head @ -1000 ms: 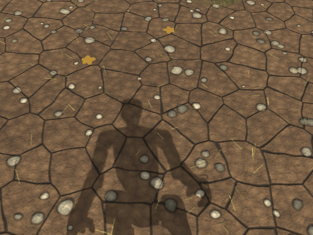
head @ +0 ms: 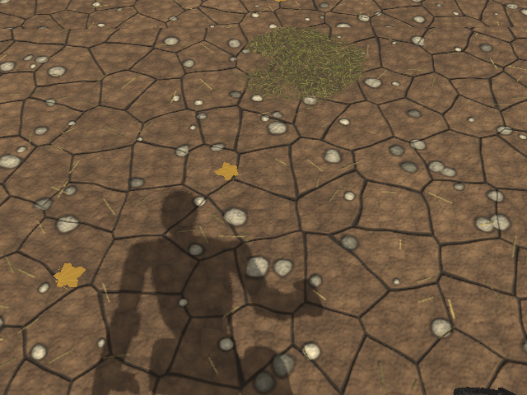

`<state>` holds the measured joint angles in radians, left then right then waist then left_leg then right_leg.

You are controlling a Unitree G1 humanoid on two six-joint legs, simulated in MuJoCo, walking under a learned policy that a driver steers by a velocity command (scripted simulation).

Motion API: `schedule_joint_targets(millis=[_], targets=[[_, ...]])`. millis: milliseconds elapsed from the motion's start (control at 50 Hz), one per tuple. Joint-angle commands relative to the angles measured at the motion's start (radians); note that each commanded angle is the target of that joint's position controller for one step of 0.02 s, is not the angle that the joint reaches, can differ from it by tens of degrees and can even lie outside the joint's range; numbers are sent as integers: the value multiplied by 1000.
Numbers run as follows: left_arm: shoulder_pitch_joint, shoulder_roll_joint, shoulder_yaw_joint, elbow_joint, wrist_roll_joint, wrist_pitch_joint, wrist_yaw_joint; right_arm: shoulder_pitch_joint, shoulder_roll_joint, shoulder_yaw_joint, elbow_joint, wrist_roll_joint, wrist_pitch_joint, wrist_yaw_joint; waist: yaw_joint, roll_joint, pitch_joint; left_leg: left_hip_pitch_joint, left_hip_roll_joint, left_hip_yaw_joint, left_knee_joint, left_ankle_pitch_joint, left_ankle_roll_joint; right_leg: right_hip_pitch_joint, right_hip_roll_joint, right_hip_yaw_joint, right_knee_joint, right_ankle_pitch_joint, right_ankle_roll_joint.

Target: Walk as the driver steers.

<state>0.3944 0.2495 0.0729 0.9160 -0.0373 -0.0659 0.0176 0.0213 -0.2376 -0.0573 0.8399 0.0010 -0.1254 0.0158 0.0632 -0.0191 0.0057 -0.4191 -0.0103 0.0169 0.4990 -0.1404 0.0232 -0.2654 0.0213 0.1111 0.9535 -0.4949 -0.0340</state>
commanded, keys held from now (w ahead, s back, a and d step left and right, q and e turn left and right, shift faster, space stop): w+e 0.02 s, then e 0.32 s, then no key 0.66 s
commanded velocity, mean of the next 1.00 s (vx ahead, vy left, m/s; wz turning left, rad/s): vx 0.13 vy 0.00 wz -0.31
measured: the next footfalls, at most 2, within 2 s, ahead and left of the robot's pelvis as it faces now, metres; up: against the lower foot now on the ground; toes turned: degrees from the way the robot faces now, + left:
right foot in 0.40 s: +0.28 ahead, -0.15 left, +0.00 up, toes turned -16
left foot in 0.78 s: +0.28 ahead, +0.10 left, +0.00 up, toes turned -17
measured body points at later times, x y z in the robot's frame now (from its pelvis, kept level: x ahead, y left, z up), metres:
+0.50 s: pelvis +0.17 -0.03 +0.00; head +0.22 -0.06 +0.44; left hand +0.42 +0.18 -0.09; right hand +0.21 -0.34 -0.14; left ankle +0.12 +0.12 -0.65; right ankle +0.24 -0.13 -0.73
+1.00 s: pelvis +0.22 -0.01 +0.00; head +0.23 -0.01 +0.45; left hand +0.42 +0.19 -0.12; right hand +0.22 -0.28 -0.13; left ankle +0.24 +0.11 -0.73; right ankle +0.24 -0.13 -0.73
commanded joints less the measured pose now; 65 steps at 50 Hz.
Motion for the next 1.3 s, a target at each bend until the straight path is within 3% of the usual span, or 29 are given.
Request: schedule_joint_targets(millis=[20, 60, 100, 140, 200, 260, 320, 360, 380, 400, 420, 440, 460, 480, 500, 520, 540, 580, 640, 700, 760, 780, 800, 820, 840, 900, 960, 1040, 1300], targets=[[-38, 129, 27, -99, -9, -18, 5, 202, -115, -31, -2, -4, 7, -5, -123, 108, -124, 533, 353, -416, -226, -93, 160, -510, -110, 21, 313, 92, -9], [-65, 100, 37, -114, 6, 1, 5, 130, -87, -21, -3, -20, 12, -5, -73, 126, -32, 361, 292, -233, -256, 228, 138, -430, -139, 11, 240, 161, 5], [-57, 61, 34, -130, 8, 21, 3, 127, -104, -28, 9, -23, 11, -11, -45, 128, -28, 303, 279, -116, -248, 521, 148, -386, -134, -25, 201, 166, 23], [-99, 47, 29, -166, 13, 35, 0, 124, -143, -41, 16, -19, 14, -24, -39, 116, -17, 283, 283, -41, -266, 618, 162, -400, -130, -50, 97, 231, 40], [-169, 39, 19, -202, 19, 41, -18, 101, -174, -49, 7, -11, 37, -44, -52, 117, -34, 269, 257, 72, -271, 595, 151, -324, -118, -98, -101, 406, 40], [-249, 56, 20, -243, 23, 47, -43, 117, -193, -51, 8, 3, 54, -53, -77, 113, -44, 312, 260, 119, -246, 551, 135, -267, -96, -129, -239, 487, 26], [-281, 96, 32, -281, 29, 55, -64, 121, -220, -58, 7, 23, 72, -56, -71, 121, -42, 382, 291, 121, -163, 547, 111, -246, -77, -143, -315, 402, -8], [-217, 124, 46, -276, 34, 54, -69, 112, -233, -64, 0, 36, 84, -60, -31, 112, -68, 393, 278, 132, -19, 623, 83, -143, -30, -174, -405, 371, -47], [-127, 161, 65, -251, 37, 48, -61, 136, -212, -57, 6, 34, 90, -58, 8, 62, -114, 357, 226, 155, 139, 575, 48, 3, 8, -178, -497, 479, -78], [-62, 262, 92, -252, 44, 48, -37, 191, -178, -43, -4, -2, 87, -49, 18, -109, -195, 165, 155, 181, 403, 253, -22, 242, -149, 26, -490, 960, -147], [-109, 326, 85, -287, 63, 51, -22, 266, -98, -10, -32, -38, 77, -32, -70, -288, -302, -164, -3, 115, 753, -596, -85, 487, -424, 401, -446, 1330, -371], [-93, 242, 59, -303, 58, 50, -29, 231, -163, -20, -13, -7, 74, -19, -3, -140, -429, -167, 16, -72, 834, -581, -77, 452, -429, 418, -503, 1165, -394], [-160, 201, 45, -309, 52, 45, -33, 164, -184, -27, -29, 26, 84, -17, -10, -88, -321, -217, 54, -70, 827, -511, -66, 366, -379, 302, -520, 1042, -342], [-209, 165, 35, -303, 37, 45, -32, 146, -170, -25, -24, 21, 96, -26, -33, -26, -239, -223, 86, -66, 752, -448, -65, 266, -318, 225, -542, 879, -277], [-247, 148, 27, -302, 34, 49, -28, 131, -175, -29, -18, 8, 112, -39, -49, -21, -184, -188, 101, -66, 690, -396, -70, 158, -284, 189, -577, 750, -243], [-277, 160, 27, -301, 43, 52, -25, 147, -178, -32, -15, 3, 129, -46, -77, -51, -158, -107, 95, -53, 660, -348, -76, 46, -255, 151, -610, 689, -232], [-295, 165, 28, -302, 55, 53, -22, 172, -171, -33, -7, 1, 138, -50, -93, -74, -150, -54, 82, -41, 628, -317, -81, -13, -237, 127, -632, 652, -229], [-306, 158, 26, -294, 61, 48, -15, 191, -145, -27, 1, 1, 143, -58, -99, -93, -149, -8, 73, -35, 521, -291, -88, -44, -220, 98, -649, 607, -229], [-305, 148, 22, -273, 60, 48, -4, 159, -124, -16, -1, -2, 144, -61, -77, -108, -150, 47, 78, -40, 371, -236, -84, -50, -212, 94, -666, 442, -214], [-296, 136, 13, -250, 60, 54, -2, 140, -132, -17, -1, 1, 142, -53, -62, -120, -124, 100, 66, -28, 246, -208, -72, -56, -211, 120, -677, 255, -194], [-279, 99, -5, -218, 46, 60, -5, 194, -111, -11, 28, -15, 135, -36, -97, -87, -90, 253, 42, 10, -23, -59, -26, -109, -163, 98, -641, 92, -111], [-247, 74, -14, -203, 52, 57, -6, 204, -137, -11, 27, -31, 131, -33, -84, -37, -77, 291, 112, -71, -72, -16, 4, -141, -124, 73, -596, 59, -57], [-212, 71, -12, -201, 63, 52, -10, 192, -200, -20, 16, -33, 130, -36, -32, 91, -58, 261, 209, -157, -91, 6, 47, -160, -45, -5, -505, 52, -12], [-230, 56, -12, -208, 58, 51, -10, 150, -172, -15, 29, -26, 126, -31, -13, 215, -35, 76, 225, -204, -166, -243, 86, -38, -3, -79, -483, 167, 18], [-277, 83, -8, -204, 60, 53, -8, 98, -126, -1, 10, -30, 115, -27, -23, 198, 3, 1, 186, -186, -203, -351, 57, 40, -17, -65, -474, 248, 21], [-270, 99, 2, -180, 59, 69, 0, 120, -127, 4, 27, -25, 89, -30, -36, 145, 16, -5, 129, -116, -184, -324, -6, 95, -44, -34, -484, 305, -9], [-266, 82, 1, -153, 52, 60, -2, 179, -129, 5, 50, -10, 86, -43, -60, 64, 12, 78, 103, -81, -124, -219, -9, 52, -52, -23, -503, 328, -21], [-260, 71, 2, -116, 47, 53, -2, 204, -117, 9, 63, -11, 91, -47, -75, 22, -22, 127, 90, -65, -92, -123, -1, 69, -54, -26, -488, 433, -14], [-264, 86, 1, 4, 38, 62, 13, 210, -100, 14, 109, -8, 104, -43, -72, 17, -21, 164, 62, -35, -85, -28, -6, 111, -63, -26, -475, 521, -16]])
Keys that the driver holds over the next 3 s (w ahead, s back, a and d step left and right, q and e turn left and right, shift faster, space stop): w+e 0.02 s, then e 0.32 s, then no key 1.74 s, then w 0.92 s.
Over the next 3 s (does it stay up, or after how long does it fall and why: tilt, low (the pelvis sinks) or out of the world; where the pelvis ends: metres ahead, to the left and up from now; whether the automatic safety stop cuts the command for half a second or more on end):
stays up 0.61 -0.10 0.01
